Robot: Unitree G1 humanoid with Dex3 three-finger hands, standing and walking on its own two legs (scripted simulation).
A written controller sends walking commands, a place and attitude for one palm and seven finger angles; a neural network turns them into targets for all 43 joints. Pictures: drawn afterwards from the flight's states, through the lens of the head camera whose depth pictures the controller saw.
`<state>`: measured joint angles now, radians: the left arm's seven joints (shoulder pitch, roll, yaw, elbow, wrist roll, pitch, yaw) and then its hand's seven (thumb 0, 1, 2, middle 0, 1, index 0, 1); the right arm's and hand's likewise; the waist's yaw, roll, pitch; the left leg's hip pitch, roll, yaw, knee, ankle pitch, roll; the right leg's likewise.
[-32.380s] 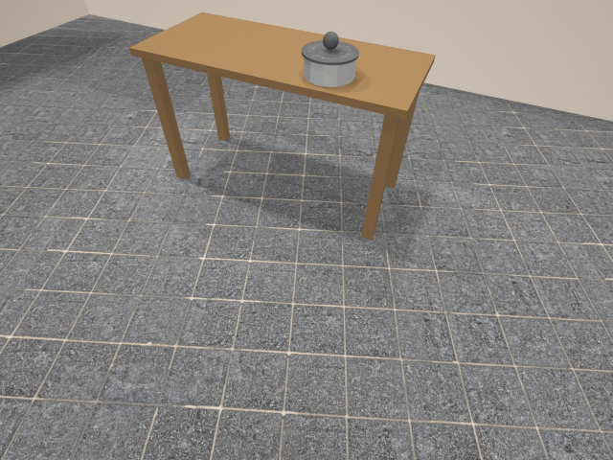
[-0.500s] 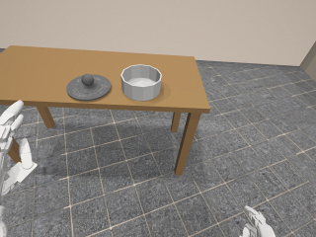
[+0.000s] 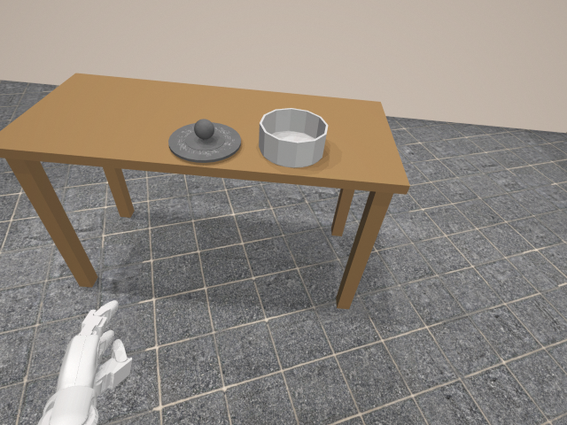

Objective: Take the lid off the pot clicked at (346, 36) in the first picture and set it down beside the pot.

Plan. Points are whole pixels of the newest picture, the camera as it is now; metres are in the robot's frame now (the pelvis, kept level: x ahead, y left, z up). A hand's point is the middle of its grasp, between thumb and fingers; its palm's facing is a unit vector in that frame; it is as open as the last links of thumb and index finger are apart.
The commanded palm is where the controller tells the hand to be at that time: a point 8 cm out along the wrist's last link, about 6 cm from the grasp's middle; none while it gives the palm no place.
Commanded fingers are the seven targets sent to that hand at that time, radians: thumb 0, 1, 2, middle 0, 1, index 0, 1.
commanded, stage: stop stepping back and stand still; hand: left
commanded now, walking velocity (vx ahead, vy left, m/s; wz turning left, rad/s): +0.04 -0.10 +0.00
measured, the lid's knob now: (204, 129) +0.86 +0.21 -0.02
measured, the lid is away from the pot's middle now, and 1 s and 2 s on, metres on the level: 0.25 0.25 0.25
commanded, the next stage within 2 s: let the arm hang, fingers relaxed in 1.18 s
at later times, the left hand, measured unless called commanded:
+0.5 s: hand (173, 423) +0.18 +0.16 -0.14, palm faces -0.08 -0.97 -0.23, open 7.4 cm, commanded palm none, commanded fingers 0.00 0.90 0.90 -0.20 -0.30 -0.20 -0.30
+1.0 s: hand (190, 394) +0.23 +0.14 -0.14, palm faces -0.01 -0.97 -0.23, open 7.4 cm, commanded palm none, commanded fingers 0.00 0.90 0.90 -0.20 -0.30 -0.20 -0.30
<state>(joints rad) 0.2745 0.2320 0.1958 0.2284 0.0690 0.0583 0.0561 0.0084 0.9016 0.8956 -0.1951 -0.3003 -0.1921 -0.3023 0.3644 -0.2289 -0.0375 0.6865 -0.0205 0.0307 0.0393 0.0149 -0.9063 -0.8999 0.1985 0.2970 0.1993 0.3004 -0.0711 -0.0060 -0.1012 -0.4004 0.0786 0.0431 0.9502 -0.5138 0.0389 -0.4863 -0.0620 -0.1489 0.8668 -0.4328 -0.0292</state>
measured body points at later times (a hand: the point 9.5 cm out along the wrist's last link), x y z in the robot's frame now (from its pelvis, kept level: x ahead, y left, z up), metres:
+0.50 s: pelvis +0.09 -0.02 +0.03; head +0.14 -0.02 +0.48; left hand +0.19 +0.22 -0.12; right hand +0.03 -0.25 -0.11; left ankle +0.02 +0.10 -0.65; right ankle +0.10 -0.15 -0.69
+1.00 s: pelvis +0.16 -0.04 +0.04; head +0.23 -0.03 +0.48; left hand +0.23 +0.20 -0.12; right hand +0.21 -0.28 -0.11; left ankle +0.15 +0.08 -0.69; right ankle +0.12 -0.15 -0.69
